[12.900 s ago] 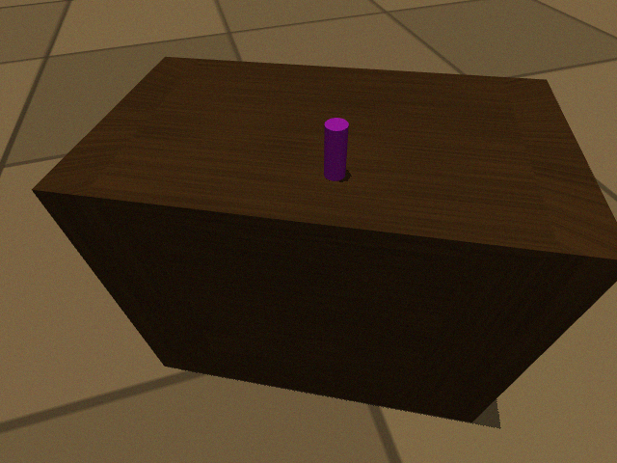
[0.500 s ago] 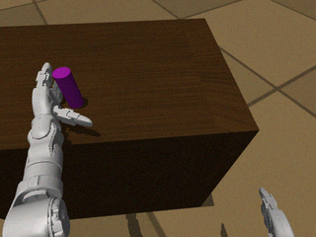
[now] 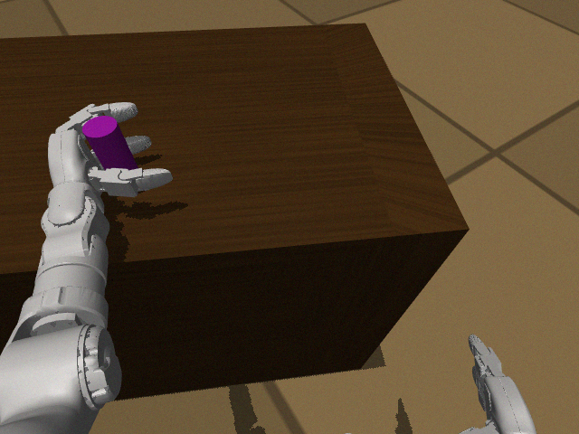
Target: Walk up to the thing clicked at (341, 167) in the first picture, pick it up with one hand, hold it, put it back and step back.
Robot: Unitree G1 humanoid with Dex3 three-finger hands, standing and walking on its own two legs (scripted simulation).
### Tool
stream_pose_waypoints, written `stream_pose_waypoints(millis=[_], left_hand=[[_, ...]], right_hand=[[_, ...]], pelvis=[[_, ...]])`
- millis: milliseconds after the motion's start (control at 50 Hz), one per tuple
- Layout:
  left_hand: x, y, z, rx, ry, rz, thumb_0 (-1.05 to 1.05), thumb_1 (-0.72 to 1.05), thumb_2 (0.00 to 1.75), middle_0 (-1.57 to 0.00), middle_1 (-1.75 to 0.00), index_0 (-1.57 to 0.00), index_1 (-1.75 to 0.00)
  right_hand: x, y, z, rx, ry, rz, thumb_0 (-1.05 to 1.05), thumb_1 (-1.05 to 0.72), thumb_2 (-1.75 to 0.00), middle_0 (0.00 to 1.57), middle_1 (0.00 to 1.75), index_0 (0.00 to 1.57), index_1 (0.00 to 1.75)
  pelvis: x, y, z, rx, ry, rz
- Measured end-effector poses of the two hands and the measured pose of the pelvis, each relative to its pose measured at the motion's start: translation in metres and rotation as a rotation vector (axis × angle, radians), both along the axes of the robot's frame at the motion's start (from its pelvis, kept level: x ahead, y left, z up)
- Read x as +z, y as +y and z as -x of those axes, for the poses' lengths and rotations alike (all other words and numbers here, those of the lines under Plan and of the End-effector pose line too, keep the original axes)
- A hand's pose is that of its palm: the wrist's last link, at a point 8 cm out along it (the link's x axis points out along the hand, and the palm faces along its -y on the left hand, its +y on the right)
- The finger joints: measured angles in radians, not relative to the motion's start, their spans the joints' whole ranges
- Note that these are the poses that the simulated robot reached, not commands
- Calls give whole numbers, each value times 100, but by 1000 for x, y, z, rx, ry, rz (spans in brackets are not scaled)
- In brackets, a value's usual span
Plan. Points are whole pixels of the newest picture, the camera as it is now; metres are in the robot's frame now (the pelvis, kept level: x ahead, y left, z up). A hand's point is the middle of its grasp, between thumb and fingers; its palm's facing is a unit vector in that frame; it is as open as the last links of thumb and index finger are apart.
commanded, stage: close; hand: left
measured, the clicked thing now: (116, 157) +0.49 +0.20 +0.12
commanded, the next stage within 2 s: settle in 0.18 s
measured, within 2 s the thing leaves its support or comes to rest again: leaves its support in 0.54 s
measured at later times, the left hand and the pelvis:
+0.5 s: hand (114, 169) +0.47 +0.20 +0.12, palm faces +0.18 -0.98 +0.00, open 5.0 cm; pelvis +0.01 +0.00 +0.00, yaw +0 degrees
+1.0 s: hand (102, 142) +0.47 +0.19 +0.16, palm faces +0.17 -0.99 +0.00, open 5.0 cm; pelvis +0.00 +0.00 +0.01, yaw +0 degrees
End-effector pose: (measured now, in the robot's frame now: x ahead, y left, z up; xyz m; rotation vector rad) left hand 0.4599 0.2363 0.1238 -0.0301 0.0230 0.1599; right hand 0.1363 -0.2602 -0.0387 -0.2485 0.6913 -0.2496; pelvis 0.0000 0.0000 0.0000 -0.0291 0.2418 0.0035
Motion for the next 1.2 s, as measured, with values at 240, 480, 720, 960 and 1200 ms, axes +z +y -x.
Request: stream_pose_waypoints(millis=[240, 480, 720, 960, 1200], left_hand=[[-11, 5, 10, 8, -9, -16, 0, -5, 72, -119, -99, -121, -99], [-9, 12, 19, 18, 1, -33, -2, 18, 119, -101, -120, -103, -121], [23, 12, 17, 13, -15, -40, -1, 14, 124, -104, -118, -106, -119], [39, 9, 20, 13, -13, -31, -1, 13, 124, -104, -118, -106, -119], [53, 5, 24, 18, -20, -40, -1, 14, 124, -104, -119, -106, -119]], right_hand=[[-1, 1, -5, 8, 9, -10, -1, 49, -5, 5, 5, 6, 5], [-1, 0, -15, 14, 7, -11, -1, 52, -6, 5, 5, 6, 5], [-5, 13, -17, 21, 8, -55, -1, 53, -6, 5, 5, 6, 5], [-5, 10, -7, 8, 11, -59, -1, 54, -5, 5, 5, 6, 5], [-8, 10, -5, -2, 14, -67, -1, 54, -5, 5, 5, 6, 5]], pelvis=[[0, -1, -5, -2, 8, 0], [1, -1, -8, 7, -5, -1], [6, 0, -10, 10, -38, -1], [10, 0, -4, 6, -61, -6], [13, -2, -1, 6, -79, -8]])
